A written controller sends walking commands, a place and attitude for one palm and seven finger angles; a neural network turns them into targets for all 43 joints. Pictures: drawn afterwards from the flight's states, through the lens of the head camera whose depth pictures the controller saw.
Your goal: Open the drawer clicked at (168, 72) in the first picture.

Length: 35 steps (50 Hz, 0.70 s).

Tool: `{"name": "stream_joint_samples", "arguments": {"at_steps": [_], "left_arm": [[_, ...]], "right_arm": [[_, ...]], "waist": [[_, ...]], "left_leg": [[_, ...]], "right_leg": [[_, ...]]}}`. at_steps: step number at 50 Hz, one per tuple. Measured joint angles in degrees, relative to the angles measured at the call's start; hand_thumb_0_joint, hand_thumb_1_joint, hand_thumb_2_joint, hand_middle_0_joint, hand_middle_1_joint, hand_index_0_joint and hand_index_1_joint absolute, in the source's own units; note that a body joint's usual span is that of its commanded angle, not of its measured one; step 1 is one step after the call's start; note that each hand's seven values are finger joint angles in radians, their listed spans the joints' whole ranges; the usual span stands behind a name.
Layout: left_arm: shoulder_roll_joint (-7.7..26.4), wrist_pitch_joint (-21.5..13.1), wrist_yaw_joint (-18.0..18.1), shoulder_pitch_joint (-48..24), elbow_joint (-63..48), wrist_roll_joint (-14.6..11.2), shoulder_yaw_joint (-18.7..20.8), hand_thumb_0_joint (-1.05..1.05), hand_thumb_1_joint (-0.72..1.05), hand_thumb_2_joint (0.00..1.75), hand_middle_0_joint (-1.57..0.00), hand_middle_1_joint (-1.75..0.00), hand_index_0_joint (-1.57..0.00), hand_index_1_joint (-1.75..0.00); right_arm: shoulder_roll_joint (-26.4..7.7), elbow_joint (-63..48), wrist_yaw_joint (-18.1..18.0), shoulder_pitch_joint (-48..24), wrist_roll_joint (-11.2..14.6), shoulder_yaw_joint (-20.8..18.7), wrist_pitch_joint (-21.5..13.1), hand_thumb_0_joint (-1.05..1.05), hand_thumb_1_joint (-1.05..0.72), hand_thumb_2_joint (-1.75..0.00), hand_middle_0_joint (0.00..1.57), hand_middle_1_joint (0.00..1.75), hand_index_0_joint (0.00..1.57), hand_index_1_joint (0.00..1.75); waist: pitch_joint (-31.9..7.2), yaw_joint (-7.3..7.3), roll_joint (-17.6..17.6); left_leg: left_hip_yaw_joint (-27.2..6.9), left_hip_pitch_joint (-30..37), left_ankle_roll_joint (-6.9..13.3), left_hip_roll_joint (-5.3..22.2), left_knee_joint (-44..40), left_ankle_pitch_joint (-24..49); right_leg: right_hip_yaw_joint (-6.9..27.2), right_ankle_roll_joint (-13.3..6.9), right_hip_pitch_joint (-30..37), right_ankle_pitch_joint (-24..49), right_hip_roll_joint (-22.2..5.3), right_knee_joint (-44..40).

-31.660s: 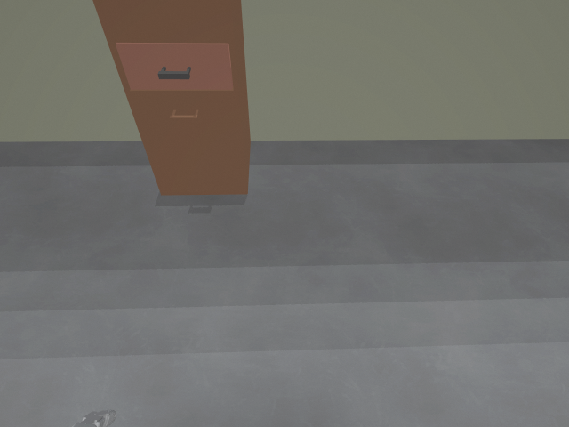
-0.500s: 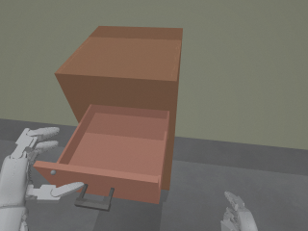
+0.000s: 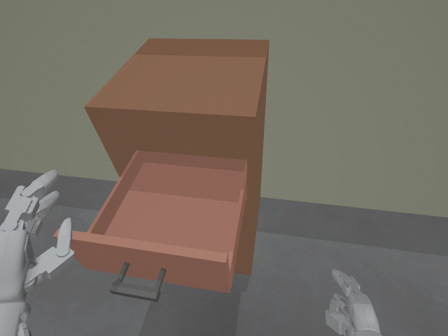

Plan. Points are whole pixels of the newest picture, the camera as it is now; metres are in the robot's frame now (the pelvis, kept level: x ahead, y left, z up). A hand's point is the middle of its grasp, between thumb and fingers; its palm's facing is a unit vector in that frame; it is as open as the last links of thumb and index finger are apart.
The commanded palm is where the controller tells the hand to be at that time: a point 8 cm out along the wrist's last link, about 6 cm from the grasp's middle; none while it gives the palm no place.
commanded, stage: draw the hand back to the body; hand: left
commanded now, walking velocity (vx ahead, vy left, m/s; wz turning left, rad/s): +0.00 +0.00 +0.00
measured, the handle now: (139, 281) +0.25 +0.24 -0.12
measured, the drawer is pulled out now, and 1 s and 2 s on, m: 0.29 0.29 0.29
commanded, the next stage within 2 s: step back with the hand held close in 0.12 s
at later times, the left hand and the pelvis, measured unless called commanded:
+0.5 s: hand (72, 260) +0.18 +0.23 +0.14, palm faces +0.24 -0.82 -0.52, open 7.4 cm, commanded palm +0.11 +0.28 +0.17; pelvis -0.02 +0.01 +0.00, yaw +0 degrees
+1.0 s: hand (14, 302) +0.12 +0.26 +0.15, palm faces +0.31 -0.80 -0.50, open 7.4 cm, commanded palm +0.05 +0.31 +0.17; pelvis -0.07 +0.03 -0.01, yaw +1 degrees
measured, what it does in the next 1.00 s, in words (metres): shifts its weight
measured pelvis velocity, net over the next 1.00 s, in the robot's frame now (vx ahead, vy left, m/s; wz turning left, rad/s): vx -0.07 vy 0.03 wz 0.01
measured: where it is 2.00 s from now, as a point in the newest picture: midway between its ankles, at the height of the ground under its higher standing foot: outside the picture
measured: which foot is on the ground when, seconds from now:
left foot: down 0.00-1.00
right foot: down 0.00-1.00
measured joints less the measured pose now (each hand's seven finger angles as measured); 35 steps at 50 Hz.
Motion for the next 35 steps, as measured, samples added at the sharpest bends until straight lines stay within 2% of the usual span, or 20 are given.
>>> {"name": "stream_joint_samples", "arguments": {"at_steps": [5, 12, 19, 23, 27, 35], "left_arm": [[0.0, 0.4, -0.2, 1.0, 0.2, 0.0, -1.0, 0.01, 0.83, 0.87, -0.22, -0.35, -0.22, -0.34], [0.6, 0.0, 0.2, 1.5, -0.4, 0.0, -0.4, 0.02, 0.88, 0.89, -0.22, -0.31, -0.22, -0.31], [2.0, -4.5, 0.3, 0.7, -1.6, 1.1, 4.3, 0.02, 0.89, 0.89, -0.21, -0.30, -0.21, -0.30], [1.8, -4.3, -0.1, 4.1, -3.6, 1.4, 2.9, 0.02, 0.89, 0.90, -0.21, -0.30, -0.21, -0.30], [3.1, -3.6, -0.2, 7.3, -6.2, 1.5, 1.9, 0.02, 0.89, 0.90, -0.22, -0.30, -0.21, -0.30], [6.5, -3.9, 1.3, 7.4, -9.6, 1.0, 5.0, 0.02, 0.89, 0.89, -0.22, -0.30, -0.22, -0.30]], "right_arm": [[0.0, 0.2, -0.2, 0.5, -0.1, 0.0, -0.1, 0.01, -0.90, -0.90, 0.20, 0.30, 0.20, 0.30], [-0.4, 1.2, -0.4, 1.1, 0.0, -0.4, -0.2, 0.01, -0.90, -0.90, 0.20, 0.30, 0.20, 0.30], [-0.9, -1.9, 0.3, -0.2, 0.5, -0.5, 2.1, 0.01, -0.90, -0.90, 0.20, 0.30, 0.20, 0.30], [-1.4, -2.8, 0.4, -0.9, 0.7, -1.3, 3.6, 0.01, -0.90, -0.90, 0.20, 0.30, 0.20, 0.30], [-1.4, -3.4, -0.1, -0.7, 0.8, -2.2, 4.6, 0.01, -0.90, -0.90, 0.20, 0.30, 0.20, 0.30], [-0.3, -4.1, -0.9, -0.7, 0.8, -2.3, 4.8, 0.01, -0.90, -0.90, 0.20, 0.30, 0.20, 0.30]], "waist": [[0.2, -0.05, 0.0], [-0.1, -0.23, 0.3], [1.1, -2.00, 0.0], [1.5, -2.79, -0.9], [1.5, -3.48, -2.2], [1.0, -3.84, -4.1]], "left_leg": [[0.1, -0.1, -0.3, 0.3, -0.1, 0.2], [0.1, 0.2, -0.4, 0.5, -0.1, 0.2], [-0.6, -6.2, -0.3, 1.0, 2.9, 0.3], [0.2, -8.6, 0.1, 0.6, 3.2, 0.7], [0.6, -10.0, 0.6, -0.1, 3.8, 0.9], [0.3, -12.3, 1.5, -1.2, 5.4, 1.4]], "right_leg": [[0.1, -0.3, -0.1, 0.4, 0.3, -0.3], [0.1, -0.4, 0.3, 0.5, 0.5, -0.6], [-0.7, -0.3, -5.0, 1.6, 1.0, 0.3], [-0.1, 0.2, -8.1, 1.5, 0.5, 2.0], [0.1, 0.7, -10.1, 0.9, -0.3, 3.9], [-0.4, 1.5, -12.6, 0.8, -1.5, 6.3]]}}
